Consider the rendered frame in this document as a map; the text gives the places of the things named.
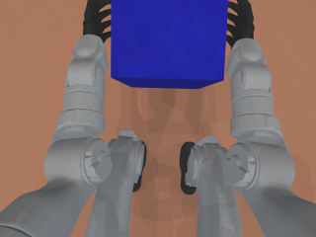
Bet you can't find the robot right forearm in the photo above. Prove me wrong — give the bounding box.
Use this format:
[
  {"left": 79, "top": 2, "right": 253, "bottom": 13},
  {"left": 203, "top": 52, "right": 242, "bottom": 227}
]
[{"left": 225, "top": 38, "right": 295, "bottom": 174}]

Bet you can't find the robot right foot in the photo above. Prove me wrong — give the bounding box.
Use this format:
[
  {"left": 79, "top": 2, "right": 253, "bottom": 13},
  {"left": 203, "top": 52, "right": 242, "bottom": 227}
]
[{"left": 180, "top": 141, "right": 197, "bottom": 195}]

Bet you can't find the robot left hand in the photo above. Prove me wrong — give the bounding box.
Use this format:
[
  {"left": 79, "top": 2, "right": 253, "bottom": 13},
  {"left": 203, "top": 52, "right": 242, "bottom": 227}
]
[{"left": 83, "top": 0, "right": 112, "bottom": 43}]

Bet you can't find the robot right shin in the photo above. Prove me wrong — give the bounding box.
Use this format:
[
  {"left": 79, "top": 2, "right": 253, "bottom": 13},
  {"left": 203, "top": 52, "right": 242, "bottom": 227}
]
[{"left": 185, "top": 135, "right": 228, "bottom": 188}]

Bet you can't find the left robot upper arm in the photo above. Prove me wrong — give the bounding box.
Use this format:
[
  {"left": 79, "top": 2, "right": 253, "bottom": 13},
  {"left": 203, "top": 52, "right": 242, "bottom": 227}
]
[{"left": 0, "top": 136, "right": 113, "bottom": 237}]

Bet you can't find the robot left forearm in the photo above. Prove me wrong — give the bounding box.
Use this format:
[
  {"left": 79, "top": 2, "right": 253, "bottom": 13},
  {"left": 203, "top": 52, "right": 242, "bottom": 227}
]
[{"left": 43, "top": 34, "right": 110, "bottom": 166}]

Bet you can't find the right robot upper arm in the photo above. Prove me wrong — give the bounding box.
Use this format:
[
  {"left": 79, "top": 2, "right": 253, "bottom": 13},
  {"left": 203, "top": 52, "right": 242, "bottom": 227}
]
[{"left": 223, "top": 140, "right": 316, "bottom": 237}]

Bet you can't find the carton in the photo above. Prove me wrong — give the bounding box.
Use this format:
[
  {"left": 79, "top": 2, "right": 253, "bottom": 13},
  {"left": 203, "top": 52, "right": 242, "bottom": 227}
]
[{"left": 111, "top": 0, "right": 228, "bottom": 89}]

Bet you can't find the robot right hand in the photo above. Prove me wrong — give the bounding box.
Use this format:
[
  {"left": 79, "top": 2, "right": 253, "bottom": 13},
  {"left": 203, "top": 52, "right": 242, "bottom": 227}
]
[{"left": 226, "top": 0, "right": 255, "bottom": 49}]

